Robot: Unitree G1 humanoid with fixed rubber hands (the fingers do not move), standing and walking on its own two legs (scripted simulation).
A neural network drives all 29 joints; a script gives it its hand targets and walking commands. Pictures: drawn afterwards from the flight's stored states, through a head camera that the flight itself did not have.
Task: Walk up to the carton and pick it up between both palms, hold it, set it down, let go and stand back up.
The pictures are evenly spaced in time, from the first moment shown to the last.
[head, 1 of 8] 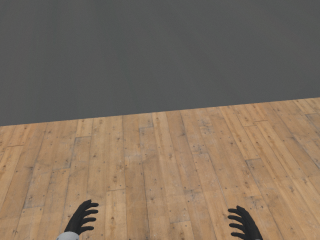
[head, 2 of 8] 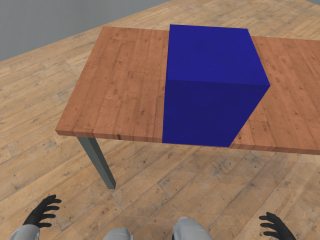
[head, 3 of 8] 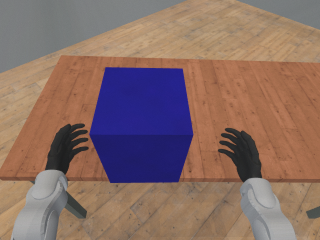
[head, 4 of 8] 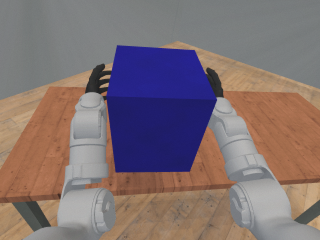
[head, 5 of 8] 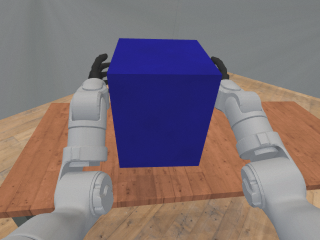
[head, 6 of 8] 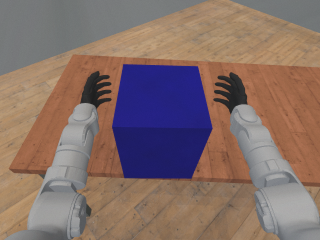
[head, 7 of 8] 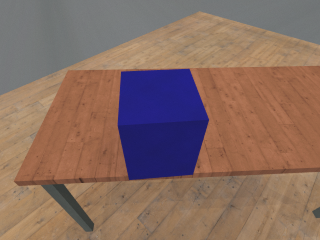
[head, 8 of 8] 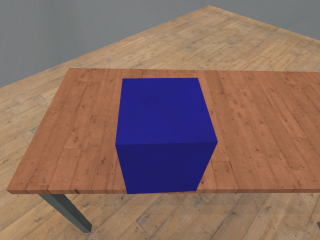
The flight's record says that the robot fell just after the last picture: no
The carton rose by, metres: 0.21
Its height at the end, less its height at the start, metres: +0.00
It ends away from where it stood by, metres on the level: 0.01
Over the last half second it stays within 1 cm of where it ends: yes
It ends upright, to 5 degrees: yes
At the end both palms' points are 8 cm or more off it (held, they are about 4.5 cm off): yes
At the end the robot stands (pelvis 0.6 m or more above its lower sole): yes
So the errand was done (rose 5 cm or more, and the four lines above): yes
